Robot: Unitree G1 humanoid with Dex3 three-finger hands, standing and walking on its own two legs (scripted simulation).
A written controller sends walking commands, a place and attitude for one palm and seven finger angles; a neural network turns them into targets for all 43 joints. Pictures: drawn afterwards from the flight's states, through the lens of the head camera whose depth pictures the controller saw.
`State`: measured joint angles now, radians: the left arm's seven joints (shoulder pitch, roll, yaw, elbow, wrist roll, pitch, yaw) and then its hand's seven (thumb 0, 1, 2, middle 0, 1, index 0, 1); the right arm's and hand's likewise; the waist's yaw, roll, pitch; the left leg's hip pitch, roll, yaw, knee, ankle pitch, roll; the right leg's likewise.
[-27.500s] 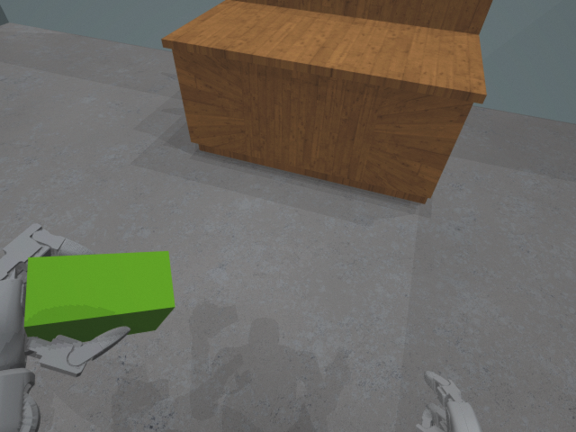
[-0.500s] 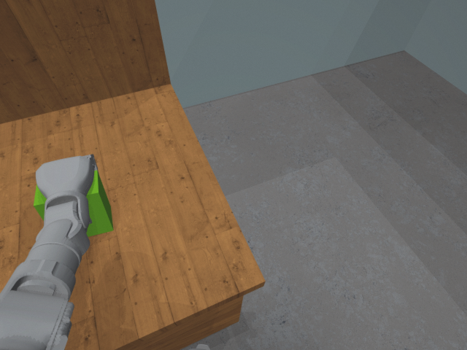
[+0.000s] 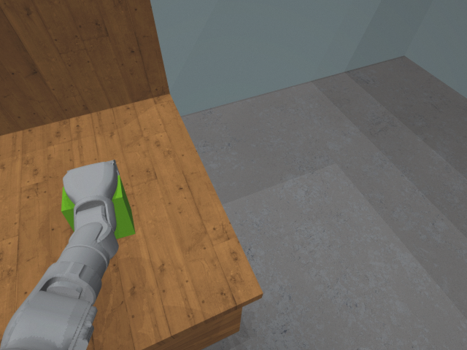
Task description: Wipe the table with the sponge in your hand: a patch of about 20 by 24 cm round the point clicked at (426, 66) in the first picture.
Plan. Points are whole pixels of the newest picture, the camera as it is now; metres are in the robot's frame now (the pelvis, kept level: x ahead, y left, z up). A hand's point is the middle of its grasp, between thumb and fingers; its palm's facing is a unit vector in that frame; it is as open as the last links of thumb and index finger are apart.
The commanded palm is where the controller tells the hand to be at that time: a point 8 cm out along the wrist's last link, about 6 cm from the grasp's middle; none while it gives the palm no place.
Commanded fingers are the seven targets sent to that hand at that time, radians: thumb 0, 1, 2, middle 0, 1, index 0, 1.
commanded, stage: wipe back along the middle lane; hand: left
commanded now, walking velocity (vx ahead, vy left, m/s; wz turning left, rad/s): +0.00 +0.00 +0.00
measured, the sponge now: (104, 218) +0.37 +0.30 -0.06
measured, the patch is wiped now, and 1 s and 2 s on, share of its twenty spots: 0.45 0.55 0.70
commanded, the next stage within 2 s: none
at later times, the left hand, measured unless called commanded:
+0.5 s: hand (111, 217) +0.34 +0.26 +0.00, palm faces -0.06 -0.01 -1.00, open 10.4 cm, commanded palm +0.30 +0.23 +0.02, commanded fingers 0.00 0.10 1.30 -1.20 -1.60 -1.20 -1.60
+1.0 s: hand (118, 239) +0.30 +0.23 +0.00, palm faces -0.04 -0.03 -1.00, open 10.4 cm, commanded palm +0.25 +0.21 +0.02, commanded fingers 0.00 0.10 1.30 -1.20 -1.60 -1.20 -1.60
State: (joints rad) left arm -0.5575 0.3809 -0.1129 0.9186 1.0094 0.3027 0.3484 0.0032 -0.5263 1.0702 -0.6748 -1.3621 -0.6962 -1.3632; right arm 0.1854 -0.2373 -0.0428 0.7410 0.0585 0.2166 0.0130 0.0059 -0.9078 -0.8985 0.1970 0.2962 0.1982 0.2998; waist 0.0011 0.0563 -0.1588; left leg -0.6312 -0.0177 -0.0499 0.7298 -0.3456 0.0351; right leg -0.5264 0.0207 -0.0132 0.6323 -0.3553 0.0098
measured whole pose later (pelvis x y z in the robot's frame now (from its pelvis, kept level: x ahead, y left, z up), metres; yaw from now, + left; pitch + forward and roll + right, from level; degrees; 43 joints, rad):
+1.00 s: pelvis +0.00 -0.01 +0.00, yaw +0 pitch +9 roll -1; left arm -0.18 0.25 -0.23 0.48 1.01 0.48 0.35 0.00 -0.49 1.07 -0.63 -1.41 -0.65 -1.41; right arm 0.10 -0.24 -0.01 0.66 0.09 0.20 0.02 0.01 -0.91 -0.90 0.20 0.30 0.20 0.30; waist 0.05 0.06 -0.16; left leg -0.51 -0.02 -0.05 0.71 -0.35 0.02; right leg -0.42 0.02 -0.01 0.65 -0.38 -0.01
